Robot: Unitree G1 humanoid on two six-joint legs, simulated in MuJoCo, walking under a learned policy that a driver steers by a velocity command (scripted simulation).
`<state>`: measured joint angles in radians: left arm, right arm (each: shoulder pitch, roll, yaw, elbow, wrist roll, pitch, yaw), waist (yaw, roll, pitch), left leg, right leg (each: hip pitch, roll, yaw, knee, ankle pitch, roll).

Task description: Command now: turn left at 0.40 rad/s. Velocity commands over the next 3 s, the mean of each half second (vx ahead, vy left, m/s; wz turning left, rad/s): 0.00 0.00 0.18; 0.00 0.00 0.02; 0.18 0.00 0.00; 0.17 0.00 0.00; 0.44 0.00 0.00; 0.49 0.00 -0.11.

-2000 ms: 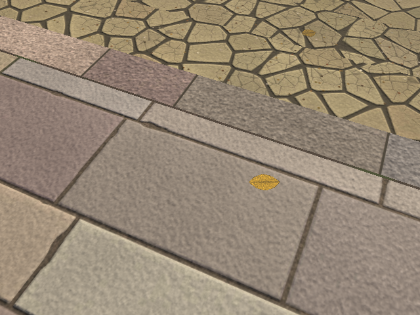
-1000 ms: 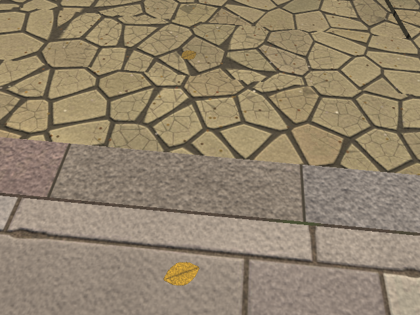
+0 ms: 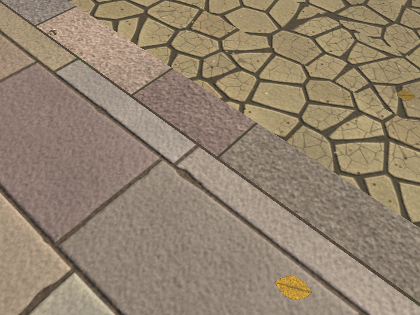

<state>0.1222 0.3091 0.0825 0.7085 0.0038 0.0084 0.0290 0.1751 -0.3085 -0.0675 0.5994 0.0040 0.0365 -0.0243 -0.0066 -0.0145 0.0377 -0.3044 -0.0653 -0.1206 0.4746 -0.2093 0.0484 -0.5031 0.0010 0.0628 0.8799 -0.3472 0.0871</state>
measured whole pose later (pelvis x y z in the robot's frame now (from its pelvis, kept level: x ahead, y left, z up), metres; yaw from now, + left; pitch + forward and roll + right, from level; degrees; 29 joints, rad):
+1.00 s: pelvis +0.02 -0.04 -0.01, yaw +4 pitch -1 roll +0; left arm 0.21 0.22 0.02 0.77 0.01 -0.03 0.00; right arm 0.23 -0.21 -0.05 0.72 -0.01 0.02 -0.04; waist 0.00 0.00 0.03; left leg -0.23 -0.03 -0.12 0.55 -0.29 -0.02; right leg -0.21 0.02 0.01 0.55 -0.31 -0.02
